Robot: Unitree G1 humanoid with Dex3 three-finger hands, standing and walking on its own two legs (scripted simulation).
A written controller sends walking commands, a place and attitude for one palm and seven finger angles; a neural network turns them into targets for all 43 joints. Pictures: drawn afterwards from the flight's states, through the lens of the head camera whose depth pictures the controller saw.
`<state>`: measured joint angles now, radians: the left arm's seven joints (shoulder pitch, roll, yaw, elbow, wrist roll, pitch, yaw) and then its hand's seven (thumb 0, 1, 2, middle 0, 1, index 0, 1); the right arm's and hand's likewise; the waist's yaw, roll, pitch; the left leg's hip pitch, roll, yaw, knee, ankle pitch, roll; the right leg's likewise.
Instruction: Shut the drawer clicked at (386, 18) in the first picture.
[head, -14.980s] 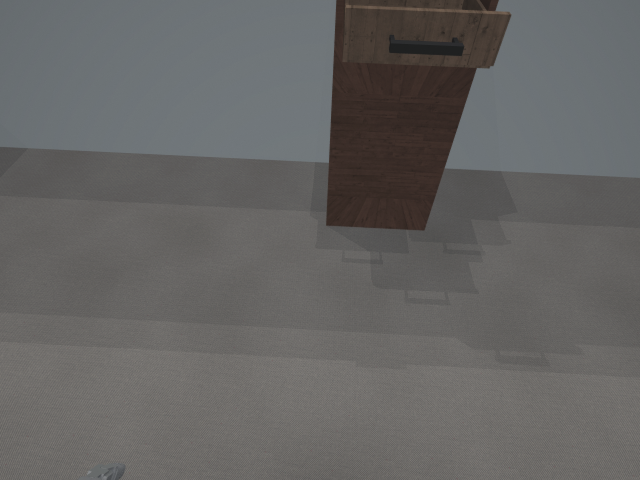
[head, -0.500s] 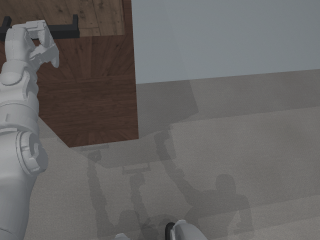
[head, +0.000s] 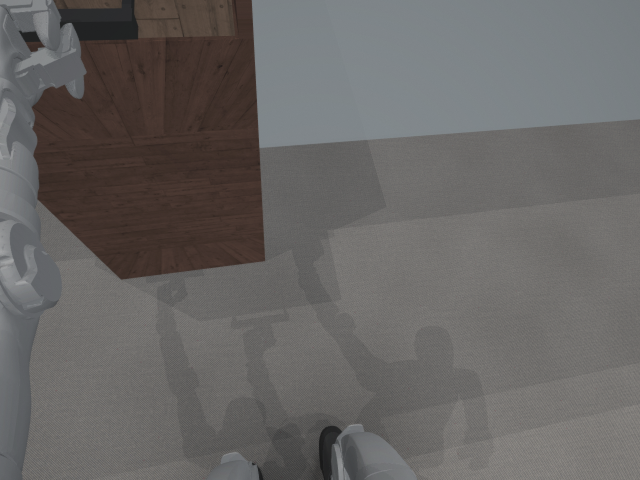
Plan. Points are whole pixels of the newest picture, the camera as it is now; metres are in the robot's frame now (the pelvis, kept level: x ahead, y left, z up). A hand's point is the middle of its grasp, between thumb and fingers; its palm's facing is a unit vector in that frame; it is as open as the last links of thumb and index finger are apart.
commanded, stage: pull the fist back off the drawer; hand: left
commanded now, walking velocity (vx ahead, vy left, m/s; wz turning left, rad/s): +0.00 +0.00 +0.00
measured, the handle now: (52, 11) +0.64 +0.22 +0.14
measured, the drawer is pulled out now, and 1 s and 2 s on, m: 0.00 0.00 0.00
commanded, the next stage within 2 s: draw the hand back to the body in 0.80 s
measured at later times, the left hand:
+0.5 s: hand (71, 55) +0.56 +0.19 +0.14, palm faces +0.01 -1.00 -0.01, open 3.2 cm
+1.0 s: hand (71, 74) +0.54 +0.19 +0.14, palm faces +0.03 -1.00 -0.01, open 3.3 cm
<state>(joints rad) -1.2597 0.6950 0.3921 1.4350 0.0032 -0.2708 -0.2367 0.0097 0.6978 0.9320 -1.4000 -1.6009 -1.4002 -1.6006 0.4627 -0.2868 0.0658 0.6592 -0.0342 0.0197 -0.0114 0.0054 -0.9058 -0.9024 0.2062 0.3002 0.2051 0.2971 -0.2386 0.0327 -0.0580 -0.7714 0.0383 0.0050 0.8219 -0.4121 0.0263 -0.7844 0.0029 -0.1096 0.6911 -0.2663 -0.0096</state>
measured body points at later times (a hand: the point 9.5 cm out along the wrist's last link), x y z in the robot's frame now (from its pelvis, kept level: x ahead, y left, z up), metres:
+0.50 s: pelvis -0.01 +0.00 +0.00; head +0.13 +0.02 +0.42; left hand +0.56 +0.24 +0.14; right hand -0.10 -0.25 -0.09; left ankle -0.02 +0.10 -0.70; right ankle +0.03 -0.12 -0.70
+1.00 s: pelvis +0.03 +0.00 +0.01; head +0.13 +0.01 +0.45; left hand +0.53 +0.24 +0.14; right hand +0.04 -0.26 -0.10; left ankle -0.02 +0.10 -0.70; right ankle +0.03 -0.12 -0.70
